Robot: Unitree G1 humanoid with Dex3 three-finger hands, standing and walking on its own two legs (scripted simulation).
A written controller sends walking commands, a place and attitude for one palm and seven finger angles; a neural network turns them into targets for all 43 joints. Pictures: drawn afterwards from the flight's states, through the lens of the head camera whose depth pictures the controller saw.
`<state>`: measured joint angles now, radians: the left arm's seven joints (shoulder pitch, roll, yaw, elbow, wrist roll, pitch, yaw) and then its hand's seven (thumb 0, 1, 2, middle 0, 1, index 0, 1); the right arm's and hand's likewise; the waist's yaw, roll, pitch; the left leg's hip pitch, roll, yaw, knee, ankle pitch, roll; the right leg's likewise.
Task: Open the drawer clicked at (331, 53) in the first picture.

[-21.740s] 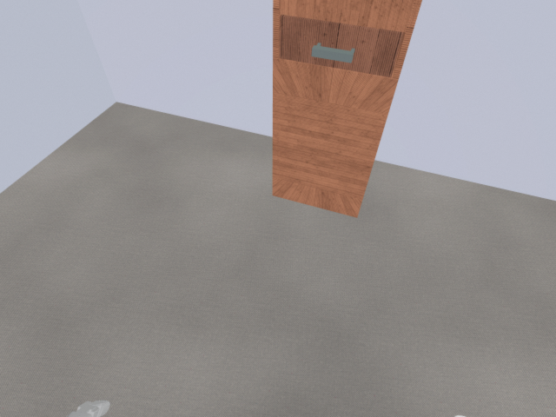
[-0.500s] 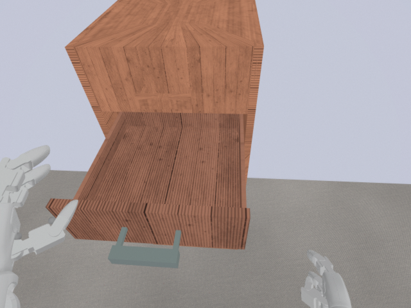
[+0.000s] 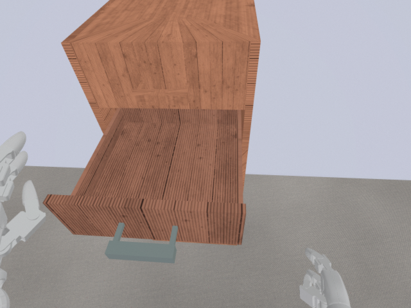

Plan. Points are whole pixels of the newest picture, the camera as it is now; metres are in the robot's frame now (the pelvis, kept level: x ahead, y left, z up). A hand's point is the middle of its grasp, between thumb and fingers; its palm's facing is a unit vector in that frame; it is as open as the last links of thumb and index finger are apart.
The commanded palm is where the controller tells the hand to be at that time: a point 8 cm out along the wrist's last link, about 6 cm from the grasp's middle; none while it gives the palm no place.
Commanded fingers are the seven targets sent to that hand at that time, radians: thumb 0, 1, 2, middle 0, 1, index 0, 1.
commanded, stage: step back with the hand held close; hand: left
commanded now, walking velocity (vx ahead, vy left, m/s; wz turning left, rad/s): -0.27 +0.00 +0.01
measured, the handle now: (144, 240) +0.24 +0.16 +0.01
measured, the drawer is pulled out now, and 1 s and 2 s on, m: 0.30 0.30 0.30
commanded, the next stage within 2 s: stop stepping back and stand still in 1.18 s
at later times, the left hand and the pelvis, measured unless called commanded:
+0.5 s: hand (12, 261) +0.13 +0.25 +0.18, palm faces +0.35 -0.79 -0.51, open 7.4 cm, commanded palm +0.07 +0.30 +0.20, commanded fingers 0.00 0.90 0.90 -0.20 -0.30 -0.20 -0.30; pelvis -0.07 +0.02 -0.01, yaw -1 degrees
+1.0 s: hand out of the picture +0.07 +0.24 +0.18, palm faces +0.34 -0.82 -0.46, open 7.4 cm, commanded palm +0.00 +0.30 +0.20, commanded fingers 0.00 0.90 0.90 -0.20 -0.30 -0.20 -0.30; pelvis -0.13 +0.02 -0.02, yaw -1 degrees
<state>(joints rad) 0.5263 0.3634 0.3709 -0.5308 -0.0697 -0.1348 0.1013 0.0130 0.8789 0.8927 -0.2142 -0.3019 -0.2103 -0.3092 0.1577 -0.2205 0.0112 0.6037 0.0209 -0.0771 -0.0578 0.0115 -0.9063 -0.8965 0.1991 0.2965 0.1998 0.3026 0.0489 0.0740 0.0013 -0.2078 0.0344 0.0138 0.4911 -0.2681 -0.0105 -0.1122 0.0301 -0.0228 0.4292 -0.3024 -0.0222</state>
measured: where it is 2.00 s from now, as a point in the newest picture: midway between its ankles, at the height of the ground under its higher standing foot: outside the picture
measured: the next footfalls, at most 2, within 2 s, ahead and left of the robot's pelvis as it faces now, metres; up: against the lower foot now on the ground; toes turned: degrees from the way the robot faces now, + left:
left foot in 1.08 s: -0.06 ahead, +0.14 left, +0.00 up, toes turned +1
right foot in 1.36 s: -0.23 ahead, -0.11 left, +0.00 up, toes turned -5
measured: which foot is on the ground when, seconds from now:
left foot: down 0.00-0.92, up 0.94-1.00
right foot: down 0.00-1.00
